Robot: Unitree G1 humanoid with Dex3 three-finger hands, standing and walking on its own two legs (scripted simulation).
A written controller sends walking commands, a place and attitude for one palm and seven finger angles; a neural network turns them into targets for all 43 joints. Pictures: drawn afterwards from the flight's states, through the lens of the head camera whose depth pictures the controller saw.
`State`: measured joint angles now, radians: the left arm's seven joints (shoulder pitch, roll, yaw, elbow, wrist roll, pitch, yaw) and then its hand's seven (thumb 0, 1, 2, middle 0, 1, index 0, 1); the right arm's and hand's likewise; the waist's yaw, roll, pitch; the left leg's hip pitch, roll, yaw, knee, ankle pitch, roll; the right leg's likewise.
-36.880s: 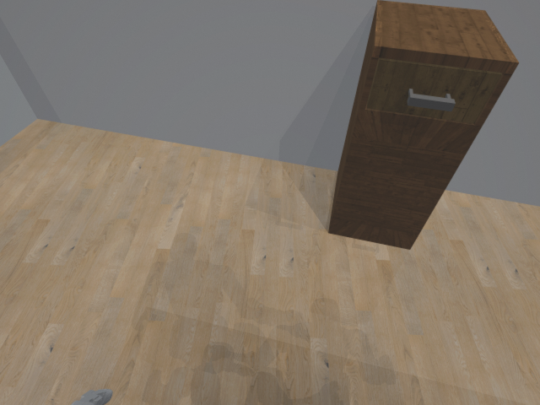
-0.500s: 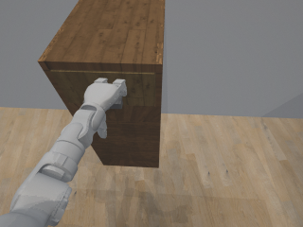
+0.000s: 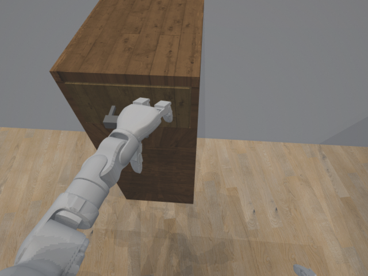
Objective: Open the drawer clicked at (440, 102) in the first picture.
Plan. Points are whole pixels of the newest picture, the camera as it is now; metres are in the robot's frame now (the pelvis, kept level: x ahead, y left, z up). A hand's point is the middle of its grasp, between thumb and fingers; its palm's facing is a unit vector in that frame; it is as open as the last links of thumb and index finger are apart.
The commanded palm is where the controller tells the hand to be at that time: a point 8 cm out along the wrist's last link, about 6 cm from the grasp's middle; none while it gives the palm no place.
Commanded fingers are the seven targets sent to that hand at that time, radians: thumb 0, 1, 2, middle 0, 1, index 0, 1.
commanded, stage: re-aim the fingers above the handle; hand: left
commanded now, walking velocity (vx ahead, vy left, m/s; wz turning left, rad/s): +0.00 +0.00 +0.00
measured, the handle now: (129, 116) +0.52 +0.16 +0.00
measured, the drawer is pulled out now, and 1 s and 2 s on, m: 0.00 0.00 0.00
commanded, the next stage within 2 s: lower the fingers behind the handle in 0.18 s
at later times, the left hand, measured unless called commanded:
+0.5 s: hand (124, 133) +0.42 +0.15 +0.05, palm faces -0.11 -0.07 -0.99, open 13.9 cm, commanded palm +0.42 +0.18 +0.11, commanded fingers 0.00 -0.50 0.30 -0.30 -1.20 -0.30 -1.20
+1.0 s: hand (129, 130) +0.46 +0.15 +0.02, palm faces -0.09 -0.06 -0.99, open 13.8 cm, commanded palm +0.43 +0.18 +0.07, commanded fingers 0.00 -0.50 0.30 -0.30 -1.20 -0.30 -1.20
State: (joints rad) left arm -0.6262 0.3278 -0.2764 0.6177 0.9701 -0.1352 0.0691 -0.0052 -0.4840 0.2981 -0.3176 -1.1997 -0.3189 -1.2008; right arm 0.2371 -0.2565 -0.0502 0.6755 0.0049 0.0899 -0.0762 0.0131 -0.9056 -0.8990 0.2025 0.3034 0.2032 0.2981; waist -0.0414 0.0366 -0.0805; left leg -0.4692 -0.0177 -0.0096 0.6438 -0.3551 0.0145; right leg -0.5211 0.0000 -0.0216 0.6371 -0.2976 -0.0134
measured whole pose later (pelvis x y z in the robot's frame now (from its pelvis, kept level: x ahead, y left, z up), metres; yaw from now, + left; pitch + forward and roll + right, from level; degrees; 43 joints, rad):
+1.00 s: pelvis +0.00 +0.01 -0.01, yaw -2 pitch +16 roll -1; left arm -0.75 0.38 -0.13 0.94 1.06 -0.10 0.24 0.00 -0.49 0.30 -0.29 -1.20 -0.32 -1.20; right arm 0.34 -0.24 -0.05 0.71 0.00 0.09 -0.04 0.01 -0.91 -0.90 0.20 0.30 0.20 0.30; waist -0.09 0.03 -0.13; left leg -0.63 0.00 0.02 0.75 -0.39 0.03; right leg -0.68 0.02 0.01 0.71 -0.31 0.00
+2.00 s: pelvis -0.01 +0.00 -0.02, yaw -2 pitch +18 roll +0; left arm -0.76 0.39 -0.10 1.02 1.11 -0.01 0.37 0.00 -0.49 0.30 -0.29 -1.20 -0.32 -1.20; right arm 0.31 -0.24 -0.05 0.70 -0.01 0.07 -0.02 0.01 -0.91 -0.90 0.20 0.30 0.20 0.30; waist -0.10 0.04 -0.13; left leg -0.72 0.01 0.02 0.81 -0.41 0.01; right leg -0.78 0.03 0.01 0.78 -0.32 -0.01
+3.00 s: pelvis +0.00 +0.00 -0.02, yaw -4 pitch +18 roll -1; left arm -0.63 0.37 -0.09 0.88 1.10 -0.01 0.37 0.00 0.67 0.76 -0.30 -1.34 -0.34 -1.32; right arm 0.31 -0.24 -0.07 0.68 -0.01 0.09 -0.01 0.01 -0.91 -0.90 0.20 0.30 0.20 0.30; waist -0.08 0.04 -0.15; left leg -0.68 0.01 0.04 0.79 -0.42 0.02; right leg -0.75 0.03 0.03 0.76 -0.33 -0.01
